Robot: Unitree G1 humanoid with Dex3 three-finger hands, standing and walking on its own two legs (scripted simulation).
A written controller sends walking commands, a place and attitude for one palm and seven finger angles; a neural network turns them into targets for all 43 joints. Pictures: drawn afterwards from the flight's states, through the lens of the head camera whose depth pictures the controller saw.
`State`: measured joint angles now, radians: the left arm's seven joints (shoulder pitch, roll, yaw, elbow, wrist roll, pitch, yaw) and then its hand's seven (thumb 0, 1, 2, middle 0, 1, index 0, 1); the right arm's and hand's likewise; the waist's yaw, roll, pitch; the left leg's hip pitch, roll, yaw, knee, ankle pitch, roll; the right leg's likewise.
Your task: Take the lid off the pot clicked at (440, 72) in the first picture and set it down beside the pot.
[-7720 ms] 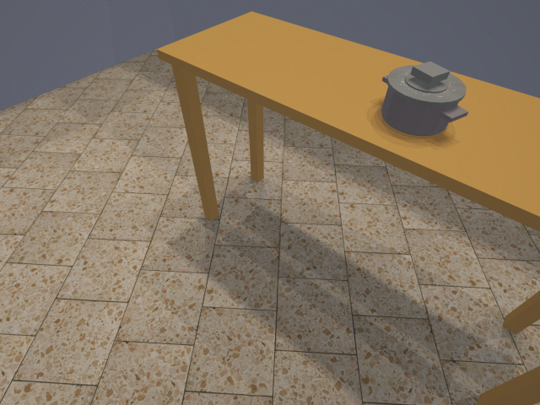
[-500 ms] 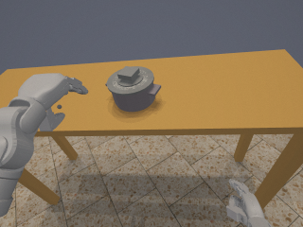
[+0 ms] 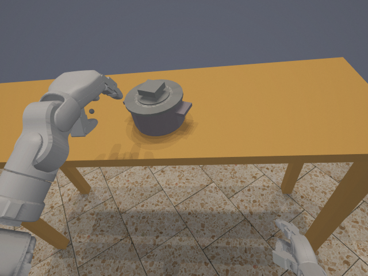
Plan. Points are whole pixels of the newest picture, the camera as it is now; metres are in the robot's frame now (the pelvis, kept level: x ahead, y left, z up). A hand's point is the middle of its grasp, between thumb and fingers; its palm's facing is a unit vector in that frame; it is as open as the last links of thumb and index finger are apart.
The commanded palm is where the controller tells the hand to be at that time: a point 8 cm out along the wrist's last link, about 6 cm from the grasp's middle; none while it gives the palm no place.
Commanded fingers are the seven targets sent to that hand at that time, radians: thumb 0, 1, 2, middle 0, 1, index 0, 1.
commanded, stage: move the open hand above the knob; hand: left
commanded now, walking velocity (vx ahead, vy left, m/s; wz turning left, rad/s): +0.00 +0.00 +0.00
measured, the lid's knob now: (151, 88) +0.53 +0.14 +0.16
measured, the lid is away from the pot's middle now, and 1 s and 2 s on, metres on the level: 0.00 0.00 0.00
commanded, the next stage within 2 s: lower the open fingers around the knob in 1.94 s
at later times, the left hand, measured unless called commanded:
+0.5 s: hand (115, 91) +0.42 +0.18 +0.22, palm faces -0.10 -0.05 -0.99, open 10.0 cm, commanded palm +0.40 +0.18 +0.29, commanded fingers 0.00 -0.39 1.71 -0.88 -0.08 -0.88 -0.08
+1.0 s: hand (140, 75) +0.48 +0.13 +0.23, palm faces -0.12 -0.05 -0.99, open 10.0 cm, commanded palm +0.47 +0.14 +0.29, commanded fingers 0.00 -0.39 1.71 -0.88 -0.08 -0.88 -0.08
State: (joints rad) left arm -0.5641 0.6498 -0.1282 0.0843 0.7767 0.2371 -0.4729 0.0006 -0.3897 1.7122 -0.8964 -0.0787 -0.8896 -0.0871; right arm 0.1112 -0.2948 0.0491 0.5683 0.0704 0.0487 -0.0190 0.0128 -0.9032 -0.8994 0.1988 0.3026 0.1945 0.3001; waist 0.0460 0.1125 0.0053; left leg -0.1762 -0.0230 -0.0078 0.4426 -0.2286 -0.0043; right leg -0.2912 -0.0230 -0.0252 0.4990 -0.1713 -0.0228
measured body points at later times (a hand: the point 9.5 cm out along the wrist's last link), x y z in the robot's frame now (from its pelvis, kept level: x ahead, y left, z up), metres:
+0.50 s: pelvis +0.02 +0.02 +0.00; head +0.02 -0.03 +0.45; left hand +0.42 +0.18 +0.28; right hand +0.21 -0.21 -0.10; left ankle +0.01 +0.13 -0.74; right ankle +0.06 -0.10 -0.74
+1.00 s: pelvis +0.04 +0.02 +0.00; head +0.04 -0.02 +0.45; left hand +0.48 +0.13 +0.28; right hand +0.20 -0.21 -0.11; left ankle +0.01 +0.13 -0.74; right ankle +0.06 -0.10 -0.74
